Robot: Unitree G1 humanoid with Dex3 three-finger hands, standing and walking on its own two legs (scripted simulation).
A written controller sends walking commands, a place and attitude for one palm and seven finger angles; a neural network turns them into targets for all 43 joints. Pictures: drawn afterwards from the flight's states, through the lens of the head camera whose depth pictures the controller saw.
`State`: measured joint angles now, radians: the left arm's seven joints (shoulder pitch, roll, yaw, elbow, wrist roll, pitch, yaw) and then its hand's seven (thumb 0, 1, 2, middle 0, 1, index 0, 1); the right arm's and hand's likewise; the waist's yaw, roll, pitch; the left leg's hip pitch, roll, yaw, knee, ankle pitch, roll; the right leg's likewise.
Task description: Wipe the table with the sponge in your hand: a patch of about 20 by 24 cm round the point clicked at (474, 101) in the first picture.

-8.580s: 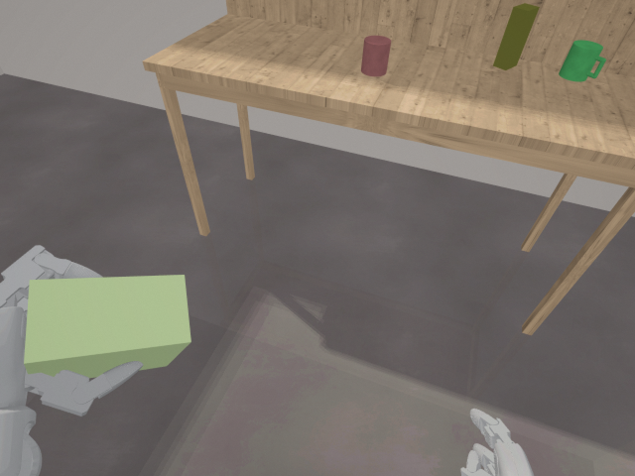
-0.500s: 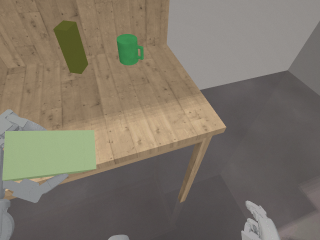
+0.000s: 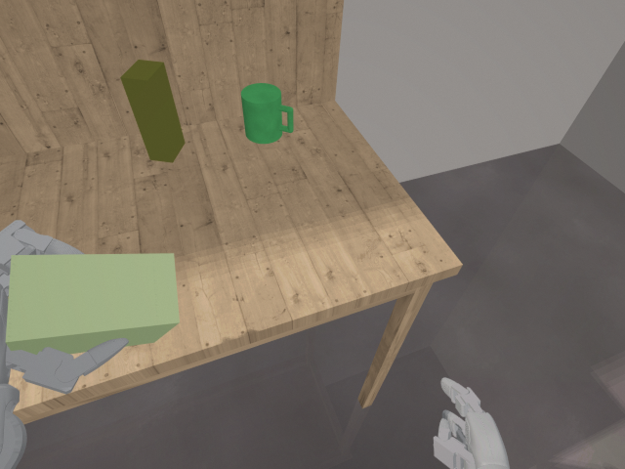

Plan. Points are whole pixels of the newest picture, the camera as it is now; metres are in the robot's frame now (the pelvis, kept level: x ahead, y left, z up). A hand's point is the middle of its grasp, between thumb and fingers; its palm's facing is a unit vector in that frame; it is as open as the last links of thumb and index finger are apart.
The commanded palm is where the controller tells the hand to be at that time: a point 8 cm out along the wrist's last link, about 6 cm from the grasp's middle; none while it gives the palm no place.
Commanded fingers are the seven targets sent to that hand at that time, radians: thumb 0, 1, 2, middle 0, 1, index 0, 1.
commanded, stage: come to a stop and stand still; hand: left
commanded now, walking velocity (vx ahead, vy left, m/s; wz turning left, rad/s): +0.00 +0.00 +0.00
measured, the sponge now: (119, 305) +0.23 +0.21 +0.15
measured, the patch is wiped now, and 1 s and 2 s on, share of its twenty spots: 0.00 0.00 0.00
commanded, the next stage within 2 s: look again from close up in 1.06 s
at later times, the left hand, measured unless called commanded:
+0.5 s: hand (53, 285) +0.23 +0.26 +0.18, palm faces +0.39 -0.80 -0.45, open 10.4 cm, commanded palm +0.15 +0.28 +0.18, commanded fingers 0.00 0.10 1.30 -1.20 -1.60 -1.20 -1.60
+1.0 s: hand (61, 290) +0.24 +0.27 +0.15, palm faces +0.36 -0.84 -0.40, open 10.4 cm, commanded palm +0.18 +0.30 +0.18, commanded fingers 0.00 0.10 1.30 -1.20 -1.60 -1.20 -1.60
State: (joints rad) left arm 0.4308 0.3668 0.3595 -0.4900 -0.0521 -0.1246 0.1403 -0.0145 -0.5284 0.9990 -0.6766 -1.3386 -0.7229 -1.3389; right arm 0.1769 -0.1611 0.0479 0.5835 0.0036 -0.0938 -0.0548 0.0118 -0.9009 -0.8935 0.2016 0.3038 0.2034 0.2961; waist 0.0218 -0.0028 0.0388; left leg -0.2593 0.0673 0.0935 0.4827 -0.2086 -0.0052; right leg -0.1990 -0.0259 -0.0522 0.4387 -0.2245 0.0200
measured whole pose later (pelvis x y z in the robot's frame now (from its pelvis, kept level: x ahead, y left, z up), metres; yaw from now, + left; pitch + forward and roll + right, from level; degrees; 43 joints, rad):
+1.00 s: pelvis +0.01 +0.03 +0.00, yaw -1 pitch -1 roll -1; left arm 0.42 0.37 0.37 -0.48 -0.03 -0.17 0.10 -0.01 -0.53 1.00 -0.67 -1.34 -0.72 -1.34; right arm 0.15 -0.19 0.01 0.56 0.02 -0.13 -0.02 0.01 -0.90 -0.89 0.20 0.30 0.20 0.30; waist 0.02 -0.02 0.07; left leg -0.25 0.05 0.12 0.51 -0.25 0.03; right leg -0.18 -0.05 -0.03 0.43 -0.23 0.05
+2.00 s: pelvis -0.02 -0.03 -0.01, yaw +5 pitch -4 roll +0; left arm 0.17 0.53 0.32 -0.24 0.16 0.05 0.07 -0.02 -0.53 1.00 -0.67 -1.34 -0.72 -1.34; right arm 0.14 -0.25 0.04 0.66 0.01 -0.09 -0.07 0.01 -0.90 -0.89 0.20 0.30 0.20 0.30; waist 0.10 0.05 0.03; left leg -0.28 0.05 0.00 0.55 -0.21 -0.02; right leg -0.21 -0.03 -0.11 0.57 -0.30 -0.02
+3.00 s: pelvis +0.00 +0.00 +0.00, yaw +4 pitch -3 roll +0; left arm 0.17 0.65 0.12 -0.45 0.60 0.35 -0.07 -0.01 -0.53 1.01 -0.67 -1.33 -0.72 -1.33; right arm 0.03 -0.25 0.08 0.60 0.04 0.03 -0.09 0.01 -0.90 -0.89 0.20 0.30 0.20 0.30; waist 0.14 0.11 0.02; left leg -0.20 0.02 0.04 0.44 -0.19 0.00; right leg -0.14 -0.05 -0.07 0.45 -0.26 0.01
